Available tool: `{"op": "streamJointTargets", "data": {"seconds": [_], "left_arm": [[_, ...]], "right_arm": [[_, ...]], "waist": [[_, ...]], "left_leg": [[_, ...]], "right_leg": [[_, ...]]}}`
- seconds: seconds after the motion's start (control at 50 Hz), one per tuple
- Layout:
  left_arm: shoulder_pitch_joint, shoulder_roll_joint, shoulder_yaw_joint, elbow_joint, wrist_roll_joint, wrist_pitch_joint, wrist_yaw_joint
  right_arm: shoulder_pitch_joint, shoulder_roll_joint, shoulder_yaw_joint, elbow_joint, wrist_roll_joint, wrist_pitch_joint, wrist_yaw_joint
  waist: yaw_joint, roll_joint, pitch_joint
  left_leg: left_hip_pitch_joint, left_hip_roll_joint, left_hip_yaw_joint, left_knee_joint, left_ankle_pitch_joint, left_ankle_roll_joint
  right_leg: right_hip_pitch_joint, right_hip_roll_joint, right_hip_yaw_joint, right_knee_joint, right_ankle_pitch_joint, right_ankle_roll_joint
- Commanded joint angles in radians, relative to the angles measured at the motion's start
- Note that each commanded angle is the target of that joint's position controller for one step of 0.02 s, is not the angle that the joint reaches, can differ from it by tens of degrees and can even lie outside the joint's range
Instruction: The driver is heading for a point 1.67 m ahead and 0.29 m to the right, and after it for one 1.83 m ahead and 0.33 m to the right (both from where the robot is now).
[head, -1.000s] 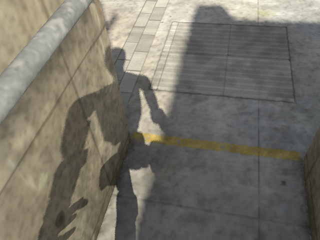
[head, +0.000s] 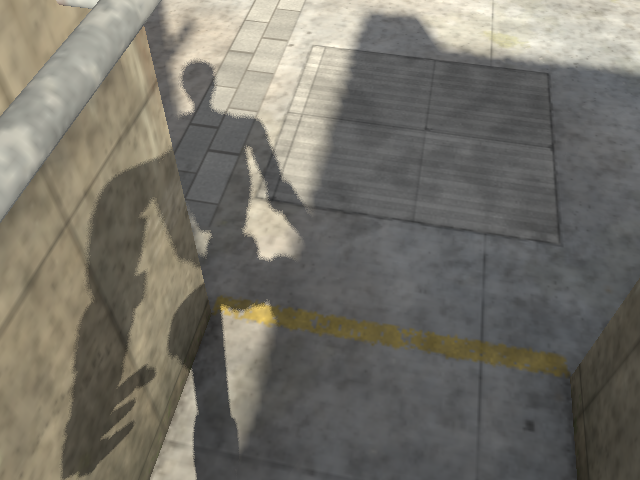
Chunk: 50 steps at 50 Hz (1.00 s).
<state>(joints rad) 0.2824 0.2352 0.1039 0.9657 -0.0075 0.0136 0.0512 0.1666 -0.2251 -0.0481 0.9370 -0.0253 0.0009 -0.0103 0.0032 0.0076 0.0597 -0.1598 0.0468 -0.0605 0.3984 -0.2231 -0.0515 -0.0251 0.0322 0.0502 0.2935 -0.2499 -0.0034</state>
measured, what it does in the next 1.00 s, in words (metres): stands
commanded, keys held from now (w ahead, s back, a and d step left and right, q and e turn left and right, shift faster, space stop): shift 1.00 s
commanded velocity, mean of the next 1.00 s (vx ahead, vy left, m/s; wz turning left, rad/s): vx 0.00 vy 0.00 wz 0.00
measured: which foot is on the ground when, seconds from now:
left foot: down 0.00-1.00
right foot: down 0.00-1.00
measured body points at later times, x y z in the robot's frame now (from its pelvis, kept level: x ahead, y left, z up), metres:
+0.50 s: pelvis -0.01 +0.02 +0.00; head +0.01 +0.03 +0.45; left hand +0.01 +0.27 -0.15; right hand +0.06 -0.24 -0.14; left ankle +0.00 +0.15 -0.75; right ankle -0.06 -0.12 -0.75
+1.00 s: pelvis +0.00 +0.02 +0.00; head +0.01 +0.03 +0.45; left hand +0.01 +0.29 -0.15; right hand +0.11 -0.24 -0.13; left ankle +0.00 +0.15 -0.75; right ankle -0.06 -0.12 -0.75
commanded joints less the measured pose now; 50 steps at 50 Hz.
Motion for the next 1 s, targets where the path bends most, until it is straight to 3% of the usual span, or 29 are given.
{"op": "streamJointTargets", "data": {"seconds": [0.02, 0.06, 0.1, 0.12, 0.16, 0.18, 0.2, 0.22, 0.24, 0.34, 0.44, 0.54, 0.56, 0.58, 0.7, 0.72, 0.74, 0.76, 1.0], "left_arm": [[0.076, 0.112, 0.018, -0.029, 0.000, -0.004, 0.006], [0.080, 0.127, 0.022, -0.035, 0.009, -0.003, 0.004], [0.051, 0.100, 0.009, -0.061, 0.014, 0.001, -0.009], [0.048, 0.082, 0.004, -0.053, 0.009, -0.004, -0.003], [0.053, 0.092, 0.004, -0.046, 0.007, -0.009, -0.002], [0.053, 0.094, 0.004, -0.043, 0.007, -0.010, -0.002], [0.039, 0.056, -0.007, -0.035, 0.015, -0.006, -0.001], [0.043, 0.060, -0.008, -0.031, 0.016, -0.005, 0.000], [0.041, 0.070, -0.007, -0.022, -0.002, -0.005, 0.006], [0.045, 0.067, -0.009, 0.001, 0.005, -0.016, 0.005], [0.040, 0.066, -0.005, 0.016, -0.004, -0.023, 0.000], [0.044, 0.060, -0.004, 0.032, -0.004, -0.026, -0.002], [0.051, 0.068, -0.001, 0.035, -0.011, -0.026, 0.000], [0.039, 0.060, -0.006, 0.029, -0.005, -0.027, -0.005], [0.052, 0.073, -0.003, 0.049, -0.008, -0.025, 0.000], [0.053, 0.077, -0.004, 0.049, -0.003, -0.024, -0.003], [0.032, 0.079, -0.009, 0.037, 0.006, -0.025, 0.006], [0.037, 0.070, -0.015, 0.033, 0.015, -0.020, 0.012], [0.044, 0.097, -0.027, 0.017, 0.009, -0.018, 0.011]], "right_arm": [[0.015, -0.105, -0.020, -0.027, -0.001, -0.005, 0.000], [0.013, -0.110, -0.020, -0.018, 0.002, -0.010, 0.005], [0.002, -0.117, -0.024, -0.006, 0.026, -0.023, -0.001], [0.008, -0.122, -0.027, 0.004, 0.019, -0.026, -0.016], [0.004, -0.123, -0.028, 0.010, 0.016, -0.028, -0.026], [0.004, -0.123, -0.029, 0.014, 0.015, -0.027, -0.027], [0.013, -0.114, -0.031, 0.018, 0.014, -0.029, -0.024], [0.014, -0.115, -0.033, 0.021, 0.015, -0.029, -0.021], [0.012, -0.127, -0.042, 0.014, 0.015, -0.029, -0.018], [0.021, -0.106, -0.046, 0.018, 0.015, -0.023, -0.021], [0.025, -0.100, -0.046, 0.011, 0.008, -0.020, -0.031], [0.036, -0.099, -0.046, 0.013, 0.012, -0.020, -0.032], [0.040, -0.102, -0.046, 0.016, 0.009, -0.019, -0.036], [0.031, -0.099, -0.046, 0.010, 0.011, -0.016, -0.029], [0.033, -0.091, -0.047, 0.013, 0.010, -0.016, -0.024], [0.035, -0.099, -0.049, 0.015, 0.008, -0.018, -0.022], [0.005, -0.108, -0.051, 0.002, 0.004, -0.020, -0.034], [0.002, -0.110, -0.048, 0.005, -0.001, -0.029, -0.032], [-0.015, -0.126, -0.045, 0.012, 0.006, -0.041, -0.019]], "waist": [[-0.003, 0.000, -0.034], [-0.002, -0.001, -0.034], [0.008, 0.016, -0.036], [0.012, -0.014, -0.040], [0.011, -0.011, -0.031], [0.011, -0.006, -0.029], [0.011, 0.000, -0.032], [0.011, -0.001, -0.028], [0.005, 0.000, -0.017], [0.016, 0.023, 0.008], [0.014, 0.004, -0.006], [0.016, 0.000, -0.010], [0.017, -0.011, -0.018], [0.017, 0.001, -0.025], [0.017, -0.007, 0.000], [0.014, -0.007, 0.005], [0.019, -0.011, -0.007], [0.023, -0.018, -0.017], [0.024, 0.006, -0.038]], "left_leg": [[0.005, 0.016, -0.037, -0.036, 0.240, -0.017], [-0.001, 0.015, -0.044, -0.044, 0.219, -0.014], [0.005, 0.010, -0.045, -0.047, 0.226, -0.008], [0.025, 0.010, -0.045, -0.045, 0.221, -0.004], [0.034, 0.008, -0.046, -0.050, 0.223, 0.000], [0.036, 0.007, -0.046, -0.053, 0.220, 0.001], [0.056, 0.008, -0.052, -0.059, 0.230, -0.005], [0.059, 0.006, -0.053, -0.062, 0.225, -0.006], [0.057, 0.002, -0.064, -0.062, 0.183, -0.007], [0.030, -0.006, -0.078, -0.084, 0.109, 0.004], [0.047, -0.002, -0.080, -0.078, 0.121, 0.005], [0.052, -0.006, -0.081, -0.068, 0.162, 0.010], [0.063, -0.003, -0.082, -0.062, 0.174, 0.007], [0.070, -0.006, -0.082, -0.068, 0.166, 0.005], [0.066, -0.008, -0.083, -0.071, 0.189, 0.008], [0.065, -0.006, -0.084, -0.075, 0.183, 0.007], [0.076, -0.006, -0.095, -0.075, 0.180, 0.019], [0.078, 0.004, -0.101, -0.074, 0.175, 0.018], [0.089, 0.006, -0.103, -0.058, 0.277, 0.017]], "right_leg": [[-0.001, -0.086, 0.084, -0.011, 0.398, -0.004], [-0.002, -0.086, 0.081, -0.006, 0.358, 0.000], [-0.010, -0.084, 0.088, -0.008, 0.341, -0.003], [-0.019, -0.076, 0.073, -0.018, 0.345, -0.009], [-0.032, -0.075, 0.071, -0.021, 0.329, -0.007], [-0.036, -0.076, 0.070, -0.023, 0.316, -0.006], [-0.034, -0.072, 0.066, -0.033, 0.311, 0.009], [-0.035, -0.071, 0.064, -0.038, 0.297, 0.014], [-0.044, -0.073, 0.068, -0.040, 0.276, 0.020], [-0.048, -0.076, 0.049, -0.040, 0.194, 0.029], [-0.068, -0.079, 0.042, -0.037, 0.178, 0.034], [-0.060, -0.082, 0.038, -0.033, 0.215, 0.036], [-0.053, -0.086, 0.039, -0.038, 0.223, 0.039], [-0.050, -0.092, 0.044, -0.045, 0.221, 0.040], [-0.056, -0.092, 0.043, -0.054, 0.216, 0.043], [-0.055, -0.093, 0.045, -0.056, 0.212, 0.045], [-0.072, -0.086, 0.037, -0.058, 0.179, 0.048], [-0.067, -0.088, 0.032, -0.065, 0.148, 0.054], [-0.046, -0.095, 0.035, -0.067, 0.242, 0.057]]}}
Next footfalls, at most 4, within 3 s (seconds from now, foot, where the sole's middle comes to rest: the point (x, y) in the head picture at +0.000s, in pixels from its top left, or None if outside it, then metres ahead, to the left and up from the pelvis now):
2.20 right None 0.24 -0.15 -0.78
2.76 left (305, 397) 0.67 0.06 -0.78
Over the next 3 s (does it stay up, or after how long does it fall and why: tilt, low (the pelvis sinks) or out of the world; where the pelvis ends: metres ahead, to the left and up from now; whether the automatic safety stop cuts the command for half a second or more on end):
stays up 0.58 -0.05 0.00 its command is cut before an obstacle after 1.6 s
